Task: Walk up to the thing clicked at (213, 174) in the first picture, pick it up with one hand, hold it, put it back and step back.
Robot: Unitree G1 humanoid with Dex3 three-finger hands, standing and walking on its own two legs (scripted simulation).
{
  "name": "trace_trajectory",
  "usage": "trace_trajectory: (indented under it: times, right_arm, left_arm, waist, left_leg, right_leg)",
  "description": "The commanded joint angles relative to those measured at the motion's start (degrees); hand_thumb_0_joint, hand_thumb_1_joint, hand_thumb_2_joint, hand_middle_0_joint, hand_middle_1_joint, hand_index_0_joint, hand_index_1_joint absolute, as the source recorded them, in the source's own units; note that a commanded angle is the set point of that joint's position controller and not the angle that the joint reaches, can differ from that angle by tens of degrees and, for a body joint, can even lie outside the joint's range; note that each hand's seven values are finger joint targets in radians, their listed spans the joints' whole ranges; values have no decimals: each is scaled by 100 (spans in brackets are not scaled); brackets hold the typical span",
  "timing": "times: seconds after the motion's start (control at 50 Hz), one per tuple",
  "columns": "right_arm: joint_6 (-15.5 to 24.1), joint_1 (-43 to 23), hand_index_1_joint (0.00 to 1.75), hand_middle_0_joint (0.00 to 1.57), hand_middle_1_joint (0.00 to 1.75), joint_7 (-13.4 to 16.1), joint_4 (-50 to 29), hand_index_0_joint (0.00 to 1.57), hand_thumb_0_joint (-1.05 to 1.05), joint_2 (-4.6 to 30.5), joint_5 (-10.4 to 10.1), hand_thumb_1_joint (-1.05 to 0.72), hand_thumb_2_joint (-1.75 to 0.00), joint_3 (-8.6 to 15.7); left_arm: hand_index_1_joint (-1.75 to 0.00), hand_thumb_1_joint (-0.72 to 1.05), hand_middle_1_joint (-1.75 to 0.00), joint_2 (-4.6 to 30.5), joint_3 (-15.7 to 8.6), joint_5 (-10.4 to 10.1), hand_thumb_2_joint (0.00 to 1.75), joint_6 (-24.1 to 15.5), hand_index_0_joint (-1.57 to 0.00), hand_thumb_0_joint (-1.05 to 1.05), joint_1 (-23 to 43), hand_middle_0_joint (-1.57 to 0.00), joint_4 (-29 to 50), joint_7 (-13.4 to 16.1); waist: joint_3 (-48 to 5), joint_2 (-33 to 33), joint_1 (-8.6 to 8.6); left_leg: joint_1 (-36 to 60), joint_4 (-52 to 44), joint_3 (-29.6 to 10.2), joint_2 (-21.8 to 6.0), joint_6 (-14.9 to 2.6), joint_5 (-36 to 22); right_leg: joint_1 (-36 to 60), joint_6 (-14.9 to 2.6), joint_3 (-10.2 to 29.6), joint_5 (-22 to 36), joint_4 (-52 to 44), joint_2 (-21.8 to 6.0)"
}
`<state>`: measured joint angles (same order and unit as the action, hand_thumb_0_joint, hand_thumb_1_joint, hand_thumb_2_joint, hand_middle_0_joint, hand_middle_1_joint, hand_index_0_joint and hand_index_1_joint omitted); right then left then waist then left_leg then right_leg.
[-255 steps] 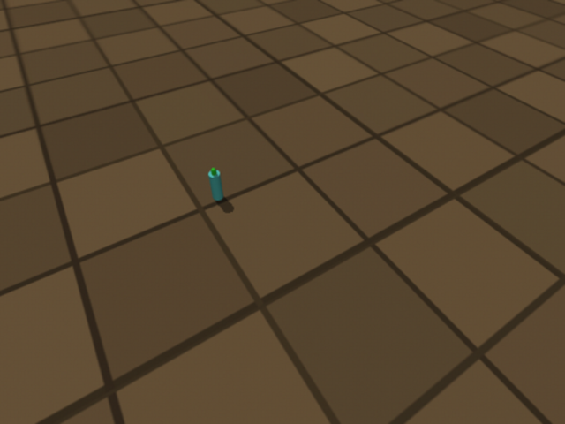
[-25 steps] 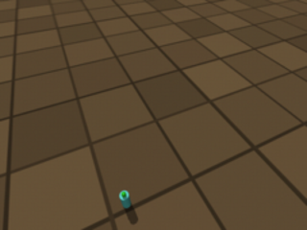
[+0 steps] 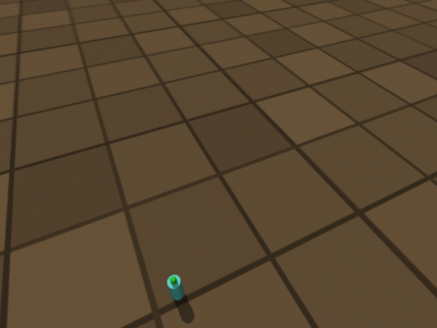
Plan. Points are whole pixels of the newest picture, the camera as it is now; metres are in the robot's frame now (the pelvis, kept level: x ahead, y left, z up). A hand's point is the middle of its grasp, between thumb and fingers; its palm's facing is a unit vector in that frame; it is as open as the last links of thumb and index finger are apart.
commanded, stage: stand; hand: left
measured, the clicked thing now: (175, 286) +0.41 +0.18 -0.69
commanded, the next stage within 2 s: none
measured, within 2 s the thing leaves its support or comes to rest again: neither
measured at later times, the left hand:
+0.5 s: hand out of the picture +0.07 +0.25 -0.15, palm faces -0.02 -0.94 -0.35, open 7.4 cm
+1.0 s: hand out of the picture +0.08 +0.24 -0.15, palm faces -0.02 -0.94 -0.35, open 7.4 cm
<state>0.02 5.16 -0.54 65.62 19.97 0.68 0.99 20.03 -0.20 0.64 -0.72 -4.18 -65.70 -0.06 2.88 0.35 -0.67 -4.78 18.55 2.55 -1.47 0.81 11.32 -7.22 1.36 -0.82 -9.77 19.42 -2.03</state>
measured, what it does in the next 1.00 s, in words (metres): stands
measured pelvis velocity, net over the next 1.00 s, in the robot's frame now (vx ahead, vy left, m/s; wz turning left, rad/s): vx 0.00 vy -0.02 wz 0.01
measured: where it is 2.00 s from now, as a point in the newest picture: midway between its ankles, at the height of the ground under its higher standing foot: outside the picture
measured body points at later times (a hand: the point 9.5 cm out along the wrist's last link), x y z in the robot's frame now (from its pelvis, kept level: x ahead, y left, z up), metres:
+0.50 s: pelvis +0.00 -0.01 +0.00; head +0.01 -0.01 +0.45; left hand +0.07 +0.29 -0.13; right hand +0.08 -0.31 -0.13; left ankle -0.01 +0.13 -0.75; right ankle +0.01 -0.13 -0.75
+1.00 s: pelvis +0.00 -0.02 +0.00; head +0.01 -0.02 +0.45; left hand +0.08 +0.29 -0.13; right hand +0.07 -0.32 -0.14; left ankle -0.01 +0.13 -0.75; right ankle +0.01 -0.13 -0.75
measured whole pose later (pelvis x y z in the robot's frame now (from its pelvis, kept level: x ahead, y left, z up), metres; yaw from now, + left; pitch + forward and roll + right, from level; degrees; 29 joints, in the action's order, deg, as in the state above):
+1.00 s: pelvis +0.00 -0.02 +0.00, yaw +0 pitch -2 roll +0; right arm 0.5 6.3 -0.4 65.5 20.1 0.9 0.4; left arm 20.1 0.0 0.7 -0.5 -5.8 -65.0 -0.4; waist 2.6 0.5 -0.4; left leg -4.8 17.4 1.7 -2.9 2.1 10.6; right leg -7.0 0.1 -1.8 -9.3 18.2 -0.7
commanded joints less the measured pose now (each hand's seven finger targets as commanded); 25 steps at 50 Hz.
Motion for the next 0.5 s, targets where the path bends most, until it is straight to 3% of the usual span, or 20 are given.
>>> trace_trajectory:
  times: [0.0,0.04,0.16,0.48]
  right_arm:
    - [153,-275,30,20,30,81,-335,20,0,1245,-13,-90,-90,183]
    - [144,-297,30,20,30,79,-333,20,0,1215,-19,-90,-90,181]
    - [150,-319,30,20,30,65,-325,20,0,1198,-6,-90,-90,173]
    - [164,-201,30,20,30,86,-303,20,0,1238,-15,-90,-90,157]
  left_arm:
    - [-30,90,-30,1195,-198,-40,90,-111,-20,0,254,-20,344,75]
    - [-30,90,-30,1232,-207,-38,90,-112,-20,0,231,-20,338,72]
    - [-30,90,-30,1244,-198,-18,90,-106,-20,0,226,-20,349,54]
    - [-30,90,-30,1238,-198,-31,90,-100,-20,0,127,-20,373,45]
  waist:
    - [-525,26,24]
    - [-486,-2,24]
    - [-443,16,24]
    - [-554,-25,32]
  left_leg:
    - [35,-333,-535,-664,-117,-1210]
    - [-10,-383,-532,-650,-109,-860]
    - [-98,-430,-557,-650,-108,-551]
    - [86,-356,-523,-679,-120,-834]
  right_leg:
    - [168,-188,447,1119,-289,-585]
    - [154,-179,450,810,-352,-572]
    - [88,-197,472,450,-423,-570]
    - [98,-244,493,858,-357,-601]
